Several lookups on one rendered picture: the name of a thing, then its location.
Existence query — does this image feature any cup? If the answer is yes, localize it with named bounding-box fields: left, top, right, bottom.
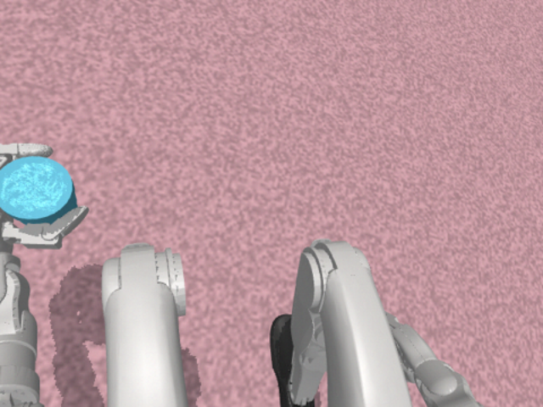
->
left=0, top=156, right=78, bottom=225

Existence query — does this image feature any right robot foot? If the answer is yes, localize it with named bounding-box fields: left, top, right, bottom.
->
left=270, top=315, right=315, bottom=407

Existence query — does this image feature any right robot hand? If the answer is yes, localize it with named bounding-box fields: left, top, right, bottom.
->
left=385, top=311, right=437, bottom=383

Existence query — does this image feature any left robot hand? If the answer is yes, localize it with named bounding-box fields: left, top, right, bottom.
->
left=0, top=143, right=89, bottom=254

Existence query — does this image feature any right robot arm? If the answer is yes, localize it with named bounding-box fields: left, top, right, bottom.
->
left=413, top=360, right=484, bottom=407

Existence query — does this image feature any left robot arm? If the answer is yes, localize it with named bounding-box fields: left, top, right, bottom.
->
left=0, top=252, right=45, bottom=407

